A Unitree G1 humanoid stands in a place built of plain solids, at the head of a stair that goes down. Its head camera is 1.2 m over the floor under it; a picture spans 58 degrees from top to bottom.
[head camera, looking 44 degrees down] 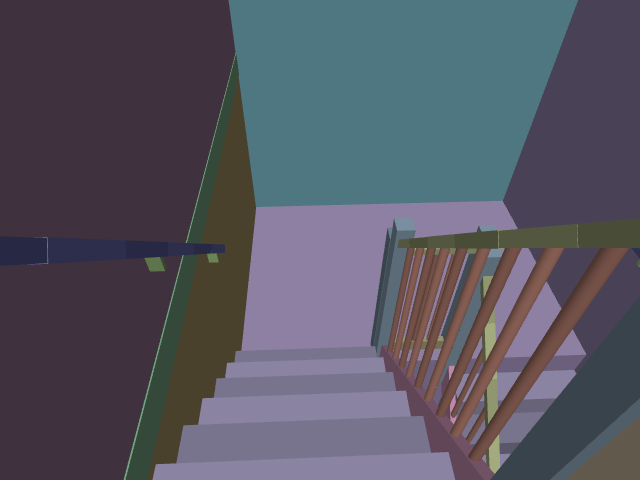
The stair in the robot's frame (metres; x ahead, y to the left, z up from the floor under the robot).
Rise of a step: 0.21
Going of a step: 0.20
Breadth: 0.90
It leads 2 degrees to the left of straight ahead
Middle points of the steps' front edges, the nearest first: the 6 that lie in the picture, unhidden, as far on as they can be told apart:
0.49 0.05 -0.20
0.69 0.06 -0.41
0.90 0.07 -0.61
1.10 0.07 -0.82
1.31 0.08 -1.02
1.51 0.09 -1.23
